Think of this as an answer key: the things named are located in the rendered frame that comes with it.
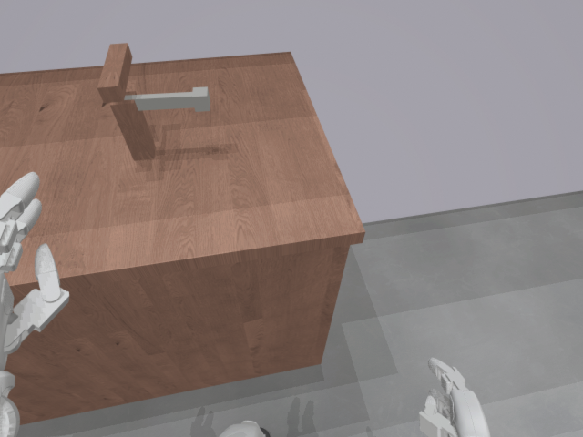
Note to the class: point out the robot right hand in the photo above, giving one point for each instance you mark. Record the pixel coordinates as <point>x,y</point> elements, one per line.
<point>462,413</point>

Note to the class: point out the robot left forearm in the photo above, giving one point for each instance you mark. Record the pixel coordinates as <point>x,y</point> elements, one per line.
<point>9,414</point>

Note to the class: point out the tap lever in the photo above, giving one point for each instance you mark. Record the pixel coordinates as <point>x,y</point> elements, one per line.
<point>198,98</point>

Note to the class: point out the left robot shin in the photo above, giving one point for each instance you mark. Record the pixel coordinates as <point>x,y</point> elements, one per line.
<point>251,423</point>

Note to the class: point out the robot left hand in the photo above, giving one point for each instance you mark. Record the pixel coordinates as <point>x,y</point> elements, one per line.
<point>19,212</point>

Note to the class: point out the counter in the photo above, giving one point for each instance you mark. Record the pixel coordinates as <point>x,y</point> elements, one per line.
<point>198,248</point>

